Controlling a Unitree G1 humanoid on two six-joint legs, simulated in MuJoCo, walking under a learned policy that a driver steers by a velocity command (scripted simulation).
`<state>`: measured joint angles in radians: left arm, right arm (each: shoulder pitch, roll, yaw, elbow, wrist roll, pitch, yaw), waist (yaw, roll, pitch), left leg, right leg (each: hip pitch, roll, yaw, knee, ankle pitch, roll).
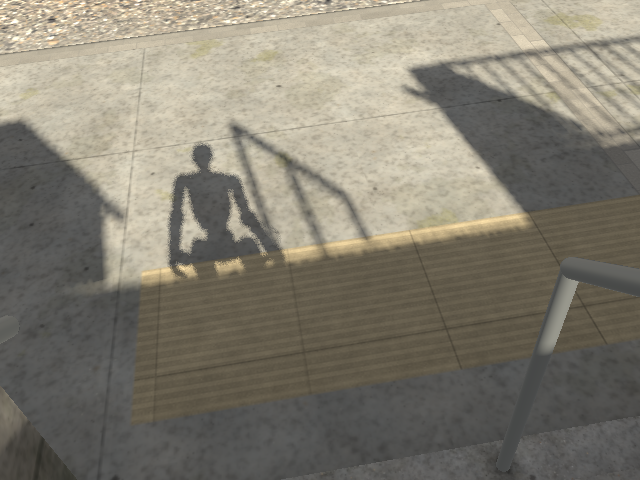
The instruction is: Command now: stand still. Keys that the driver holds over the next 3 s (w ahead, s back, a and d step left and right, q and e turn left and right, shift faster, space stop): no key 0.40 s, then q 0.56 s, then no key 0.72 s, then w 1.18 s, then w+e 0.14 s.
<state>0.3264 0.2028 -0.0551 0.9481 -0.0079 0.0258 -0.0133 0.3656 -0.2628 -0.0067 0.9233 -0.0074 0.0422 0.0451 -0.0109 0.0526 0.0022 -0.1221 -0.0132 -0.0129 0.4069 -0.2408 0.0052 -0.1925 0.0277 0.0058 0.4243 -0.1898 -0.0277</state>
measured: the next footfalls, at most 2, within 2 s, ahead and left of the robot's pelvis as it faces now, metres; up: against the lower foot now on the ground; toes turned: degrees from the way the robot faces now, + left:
right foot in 1.14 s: +0.07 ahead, -0.08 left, +0.00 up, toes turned +19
left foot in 1.64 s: +0.05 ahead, +0.14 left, +0.00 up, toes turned +18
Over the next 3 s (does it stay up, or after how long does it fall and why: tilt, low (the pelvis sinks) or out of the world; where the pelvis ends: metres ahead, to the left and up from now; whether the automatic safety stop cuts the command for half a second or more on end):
stays up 0.40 0.19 -0.36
